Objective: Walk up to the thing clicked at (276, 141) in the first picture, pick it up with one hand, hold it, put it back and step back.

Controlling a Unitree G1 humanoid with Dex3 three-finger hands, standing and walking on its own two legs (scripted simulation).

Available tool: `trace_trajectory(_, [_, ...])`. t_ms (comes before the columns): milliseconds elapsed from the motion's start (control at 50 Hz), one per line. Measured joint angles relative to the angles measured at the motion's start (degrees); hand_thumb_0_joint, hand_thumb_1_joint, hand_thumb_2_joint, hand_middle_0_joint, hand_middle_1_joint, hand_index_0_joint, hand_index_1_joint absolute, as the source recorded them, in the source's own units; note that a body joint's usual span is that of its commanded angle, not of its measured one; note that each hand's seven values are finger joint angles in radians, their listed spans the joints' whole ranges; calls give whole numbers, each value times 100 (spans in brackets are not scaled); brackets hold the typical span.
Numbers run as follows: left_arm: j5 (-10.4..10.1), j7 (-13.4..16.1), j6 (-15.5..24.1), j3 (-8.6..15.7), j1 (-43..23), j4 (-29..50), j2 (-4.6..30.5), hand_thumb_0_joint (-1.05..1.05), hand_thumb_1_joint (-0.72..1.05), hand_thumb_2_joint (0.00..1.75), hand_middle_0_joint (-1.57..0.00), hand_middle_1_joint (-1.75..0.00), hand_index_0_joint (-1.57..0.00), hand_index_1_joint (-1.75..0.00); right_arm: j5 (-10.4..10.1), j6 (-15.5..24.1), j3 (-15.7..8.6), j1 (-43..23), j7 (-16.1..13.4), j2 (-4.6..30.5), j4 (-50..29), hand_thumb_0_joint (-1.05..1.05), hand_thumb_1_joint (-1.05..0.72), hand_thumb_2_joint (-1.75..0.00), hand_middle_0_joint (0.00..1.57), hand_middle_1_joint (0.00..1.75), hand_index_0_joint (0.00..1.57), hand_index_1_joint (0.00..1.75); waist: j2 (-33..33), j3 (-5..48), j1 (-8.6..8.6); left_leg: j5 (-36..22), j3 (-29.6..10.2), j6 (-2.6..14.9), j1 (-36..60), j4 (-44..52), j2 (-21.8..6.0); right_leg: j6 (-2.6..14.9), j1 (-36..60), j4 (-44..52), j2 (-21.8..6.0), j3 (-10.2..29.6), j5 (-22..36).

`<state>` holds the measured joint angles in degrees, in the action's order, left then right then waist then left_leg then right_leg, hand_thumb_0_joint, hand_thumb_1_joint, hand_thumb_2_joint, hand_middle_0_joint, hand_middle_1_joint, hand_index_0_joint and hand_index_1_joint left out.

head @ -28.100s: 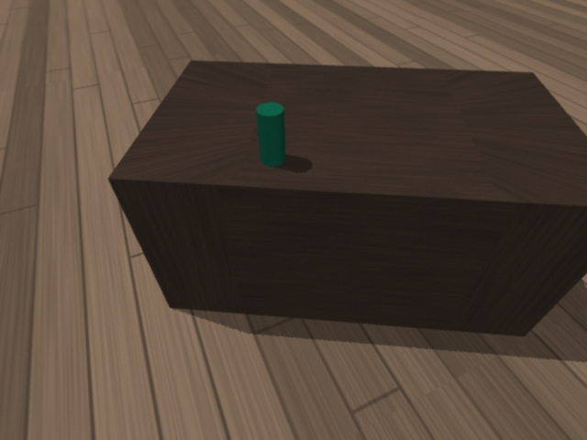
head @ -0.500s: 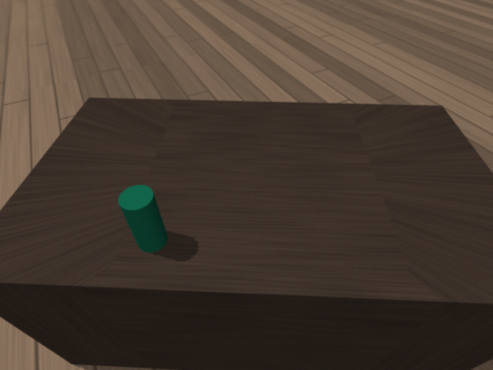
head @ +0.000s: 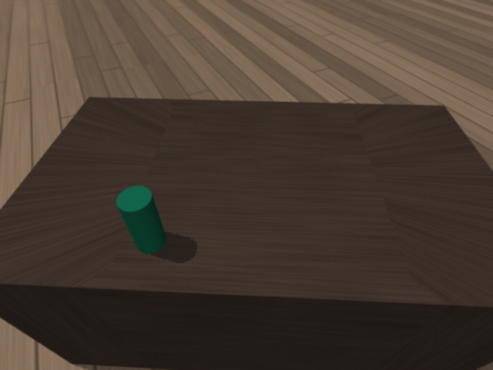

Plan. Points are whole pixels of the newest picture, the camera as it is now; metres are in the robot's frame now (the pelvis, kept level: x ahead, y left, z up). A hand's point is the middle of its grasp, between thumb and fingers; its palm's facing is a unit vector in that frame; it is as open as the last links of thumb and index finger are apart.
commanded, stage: stand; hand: left
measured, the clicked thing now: (143, 221) +0.46 +0.24 -0.06
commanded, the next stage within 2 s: step back in 0.46 s
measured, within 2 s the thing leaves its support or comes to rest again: neither
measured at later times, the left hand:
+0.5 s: hand out of the picture +0.06 +0.25 -0.16, palm faces +0.00 -0.94 -0.34, open 7.4 cm
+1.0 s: hand out of the picture -0.04 +0.26 -0.16, palm faces +0.05 -0.90 -0.43, open 7.4 cm
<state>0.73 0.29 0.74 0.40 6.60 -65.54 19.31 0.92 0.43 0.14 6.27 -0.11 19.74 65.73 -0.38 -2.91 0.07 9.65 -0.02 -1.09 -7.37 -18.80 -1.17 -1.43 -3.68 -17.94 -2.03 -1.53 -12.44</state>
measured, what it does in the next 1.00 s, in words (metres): walks backwards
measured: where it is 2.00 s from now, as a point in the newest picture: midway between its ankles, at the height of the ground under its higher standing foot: outside the picture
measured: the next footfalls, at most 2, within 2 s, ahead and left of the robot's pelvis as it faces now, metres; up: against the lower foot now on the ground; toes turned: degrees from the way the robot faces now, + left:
left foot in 1.10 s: -0.14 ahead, +0.13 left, +0.00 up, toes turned +4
right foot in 1.46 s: -0.22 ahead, -0.11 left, +0.00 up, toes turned +3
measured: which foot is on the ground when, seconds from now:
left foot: down 0.00-0.78, up 0.80-1.00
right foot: down 0.00-1.00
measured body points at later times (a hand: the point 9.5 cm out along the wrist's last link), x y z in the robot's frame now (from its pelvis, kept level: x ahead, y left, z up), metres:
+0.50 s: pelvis -0.01 +0.00 +0.00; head +0.00 +0.00 +0.45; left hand +0.06 +0.30 -0.13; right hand +0.07 -0.30 -0.14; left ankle +0.01 +0.13 -0.75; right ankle -0.03 -0.13 -0.75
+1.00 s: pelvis -0.12 -0.01 -0.03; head -0.04 -0.03 +0.41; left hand -0.04 +0.31 -0.14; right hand +0.00 -0.33 -0.17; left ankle -0.15 +0.12 -0.69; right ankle -0.04 -0.13 -0.75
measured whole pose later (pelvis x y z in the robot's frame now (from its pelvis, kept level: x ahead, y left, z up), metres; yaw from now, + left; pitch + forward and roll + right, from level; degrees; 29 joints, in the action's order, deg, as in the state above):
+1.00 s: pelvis -0.12 -0.01 -0.03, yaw +5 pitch -1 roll +1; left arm 2.7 0.8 -1.8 3.4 6.3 -51.5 19.8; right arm 0.4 -4.1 -3.5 7.4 0.0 24.3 52.7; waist -2.4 -10.3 1.2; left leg 28.5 -6.1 -0.2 -25.2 -61.6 4.7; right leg 0.4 -23.0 -38.2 -3.8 -2.3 -14.3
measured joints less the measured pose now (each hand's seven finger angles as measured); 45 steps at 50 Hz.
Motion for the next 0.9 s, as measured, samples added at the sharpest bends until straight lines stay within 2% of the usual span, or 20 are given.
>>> trace_trajectory(480, [-13,-33,-22,37,31,108,36,0,90,89,-20,-30,-20,-30,-11,-34,-19,4,34,8,-61,0,-91,-90,21,30,20,30,7,37,-8,-40,-37,-5,-68,-45,-13,19,-50,-35,16,-34,34])
trace_trajectory(640, [-87,5,-225,276,-216,722,249,0,90,89,-20,-30,-20,-30,-101,-249,-250,-229,83,207,-676,0,-91,-90,21,30,20,30,0,-561,-27,243,-97,65,-951,-1192,8,129,-1001,-1381,-9,-50,-376])
trace_trajectory(700, [-61,1,-281,310,-264,913,337,0,90,89,-20,-30,-20,-30,-81,-331,-319,-285,87,277,-901,0,-91,-90,21,30,20,30,6,-681,-4,319,-86,75,-1274,-1587,8,315,-1408,-1946,-2,-15,-548])
trace_trajectory(740, [-46,-20,-295,338,-256,998,383,0,90,89,-20,-30,-20,-30,-52,-377,-353,-293,82,310,-1043,0,-91,-90,21,30,20,30,-13,-713,-17,383,-131,62,-1504,-1884,10,486,-1604,-2370,78,87,-812])
trace_trajectory(760, [-38,-29,-292,356,-236,1030,385,0,90,89,-20,-30,-20,-30,-43,-403,-364,-288,79,335,-1102,0,-91,-90,21,30,20,30,-53,-705,-10,426,-171,58,-1635,-2055,-4,515,-1669,-2511,133,112,-906])
trace_trajectory(780, [-21,-31,-277,368,-197,1065,362,0,90,89,-20,-30,-20,-30,-44,-438,-377,-298,73,372,-1148,0,-91,-90,21,30,20,30,-135,-709,-1,487,-226,120,-1763,-2251,-38,421,-1731,-2599,177,76,-888])
trace_trajectory(800, [10,-40,-255,373,-142,1098,332,0,91,89,-20,-30,-20,-30,-49,-472,-396,-315,51,396,-1178,0,-91,-90,21,30,20,30,-187,-715,0,777,-358,196,-1906,-2557,36,257,-1780,-2665,175,40,-856])
trace_trajectory(840, [93,-57,-239,348,-24,1156,267,0,91,89,-20,-30,-20,-30,-24,-524,-422,-337,-10,402,-1242,1,-91,-90,21,30,20,30,-169,-730,74,1554,-707,247,-2204,-3588,442,236,-1876,-2714,107,88,-803])
trace_trajectory(860, [115,-51,-254,330,10,1162,219,0,90,89,-20,-30,-20,-30,-41,-518,-435,-325,-20,411,-1281,1,-91,-90,21,30,20,30,-178,-748,98,1683,-823,247,-2309,-4101,612,252,-1880,-2640,76,101,-731])
trace_trajectory(900, [152,-31,-297,306,29,1161,122,0,90,89,-20,-30,-20,-30,-87,-460,-446,-238,-19,438,-1341,0,-91,-90,21,30,20,30,-237,-762,96,1666,-887,207,-2381,-4766,771,251,-1852,-2393,22,59,-537])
